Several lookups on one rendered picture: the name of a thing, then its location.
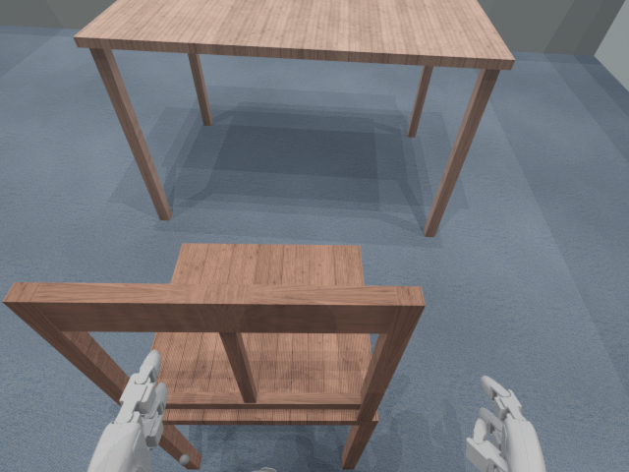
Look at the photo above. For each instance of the robot left hand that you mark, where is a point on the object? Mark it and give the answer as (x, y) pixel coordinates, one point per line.
(125, 443)

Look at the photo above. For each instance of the robot right hand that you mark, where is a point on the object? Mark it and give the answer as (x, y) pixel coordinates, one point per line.
(514, 446)

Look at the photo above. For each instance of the chair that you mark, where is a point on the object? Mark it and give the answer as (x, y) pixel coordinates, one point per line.
(248, 334)

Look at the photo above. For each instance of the table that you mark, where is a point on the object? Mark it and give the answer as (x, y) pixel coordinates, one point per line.
(440, 33)

